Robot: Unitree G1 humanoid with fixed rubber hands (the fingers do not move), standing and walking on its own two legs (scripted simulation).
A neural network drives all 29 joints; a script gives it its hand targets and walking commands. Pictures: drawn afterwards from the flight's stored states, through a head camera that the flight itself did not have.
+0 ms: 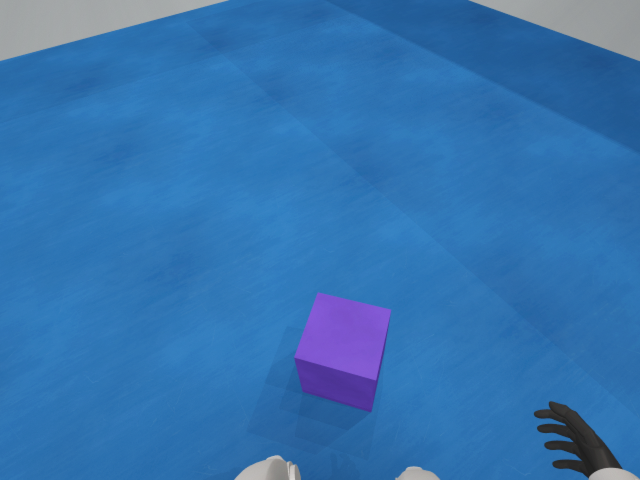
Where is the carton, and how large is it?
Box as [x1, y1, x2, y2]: [294, 292, 390, 411]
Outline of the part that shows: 318,292 294,356 302,390 311,394 370,411 384,349 390,309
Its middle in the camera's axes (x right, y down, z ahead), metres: +0.07 +0.34 +1.11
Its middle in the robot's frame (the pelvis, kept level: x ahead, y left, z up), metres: +0.55 -0.03 -0.59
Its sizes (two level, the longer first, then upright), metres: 0.210 0.200 0.250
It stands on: the floor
